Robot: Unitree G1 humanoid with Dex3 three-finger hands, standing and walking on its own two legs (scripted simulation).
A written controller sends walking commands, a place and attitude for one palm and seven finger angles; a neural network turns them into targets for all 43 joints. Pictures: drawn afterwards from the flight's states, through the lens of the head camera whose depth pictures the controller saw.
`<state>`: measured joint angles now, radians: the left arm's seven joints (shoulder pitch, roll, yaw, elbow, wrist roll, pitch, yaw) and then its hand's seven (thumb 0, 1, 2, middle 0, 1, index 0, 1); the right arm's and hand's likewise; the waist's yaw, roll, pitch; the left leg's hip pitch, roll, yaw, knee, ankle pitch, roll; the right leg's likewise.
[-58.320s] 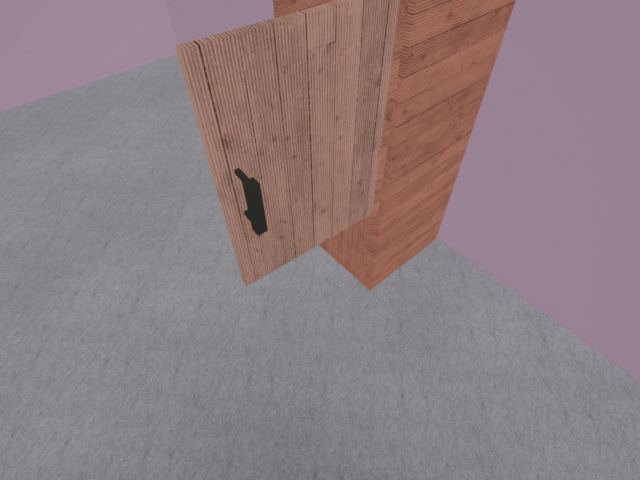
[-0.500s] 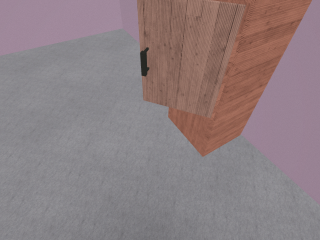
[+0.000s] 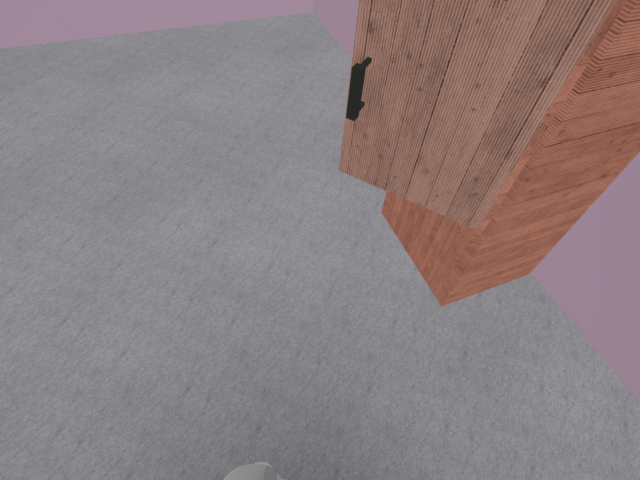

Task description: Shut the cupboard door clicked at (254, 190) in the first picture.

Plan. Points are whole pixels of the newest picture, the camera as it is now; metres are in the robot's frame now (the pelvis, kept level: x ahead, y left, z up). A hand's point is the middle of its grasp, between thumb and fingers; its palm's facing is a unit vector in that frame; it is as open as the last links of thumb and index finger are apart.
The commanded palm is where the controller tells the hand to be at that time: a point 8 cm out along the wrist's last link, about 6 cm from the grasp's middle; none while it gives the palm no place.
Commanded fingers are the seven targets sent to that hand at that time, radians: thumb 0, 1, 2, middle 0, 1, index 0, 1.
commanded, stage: walk to a spot facing it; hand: left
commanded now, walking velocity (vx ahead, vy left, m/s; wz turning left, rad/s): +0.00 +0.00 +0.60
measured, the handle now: (359, 88) +0.91 -0.06 -0.03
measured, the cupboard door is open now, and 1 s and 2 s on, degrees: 38 38 38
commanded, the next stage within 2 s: turn to face it in 1.40 s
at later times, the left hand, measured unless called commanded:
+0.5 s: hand out of the picture +0.00 +0.16 -0.14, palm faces +0.30 -0.90 -0.31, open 7.4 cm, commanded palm none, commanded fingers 0.00 0.90 0.90 -0.20 -0.30 -0.20 -0.30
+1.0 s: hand out of the picture -0.03 +0.14 -0.14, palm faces +0.63 -0.71 -0.30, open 7.4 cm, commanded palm none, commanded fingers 0.00 0.90 0.90 -0.20 -0.30 -0.20 -0.30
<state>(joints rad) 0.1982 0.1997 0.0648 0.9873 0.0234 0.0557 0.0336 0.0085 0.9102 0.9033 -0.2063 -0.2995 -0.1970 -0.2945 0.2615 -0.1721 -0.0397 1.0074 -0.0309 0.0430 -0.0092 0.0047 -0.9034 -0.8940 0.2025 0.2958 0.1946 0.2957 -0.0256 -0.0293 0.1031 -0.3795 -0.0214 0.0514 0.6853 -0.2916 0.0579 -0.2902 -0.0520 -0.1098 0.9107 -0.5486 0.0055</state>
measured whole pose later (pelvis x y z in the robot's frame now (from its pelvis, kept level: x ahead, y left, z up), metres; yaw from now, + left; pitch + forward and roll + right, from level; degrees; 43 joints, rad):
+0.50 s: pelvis +0.00 -0.06 +0.02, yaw +20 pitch +0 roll +2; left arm 0.22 0.22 0.05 0.88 0.04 0.03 0.03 0.01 0.91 0.90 -0.21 -0.30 -0.20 -0.29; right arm 0.17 -0.27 -0.09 0.89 -0.02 0.08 0.02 0.01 -0.91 -0.89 0.20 0.30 0.19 0.30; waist -0.04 0.00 0.11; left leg -0.50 0.00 0.03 0.99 -0.44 -0.06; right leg -0.21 -0.09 -0.10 0.56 -0.35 0.00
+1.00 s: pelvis +0.06 -0.07 +0.01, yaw +40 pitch +0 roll +1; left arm 0.29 0.23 0.06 0.86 0.04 -0.02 0.00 0.01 0.91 0.90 -0.20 -0.30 -0.20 -0.29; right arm 0.24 -0.24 -0.07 0.94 -0.04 0.07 0.02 0.01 -0.90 -0.89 0.20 0.30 0.20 0.30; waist 0.00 0.03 0.04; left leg -0.51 -0.02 -0.06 1.13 -0.44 0.00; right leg -0.31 -0.07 -0.14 0.64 -0.33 -0.02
